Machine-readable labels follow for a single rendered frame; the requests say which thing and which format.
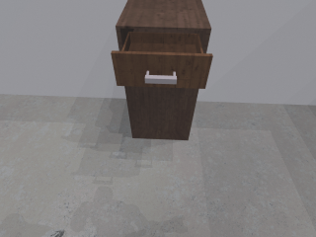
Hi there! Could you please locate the drawer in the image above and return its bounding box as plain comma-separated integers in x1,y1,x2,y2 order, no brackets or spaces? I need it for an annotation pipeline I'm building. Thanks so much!
111,32,213,89

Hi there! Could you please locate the cabinet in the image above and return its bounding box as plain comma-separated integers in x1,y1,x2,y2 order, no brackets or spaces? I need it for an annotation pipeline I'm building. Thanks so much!
116,0,211,140

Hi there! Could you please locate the handle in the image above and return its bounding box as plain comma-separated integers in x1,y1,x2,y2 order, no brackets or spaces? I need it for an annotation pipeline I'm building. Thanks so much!
144,70,177,85

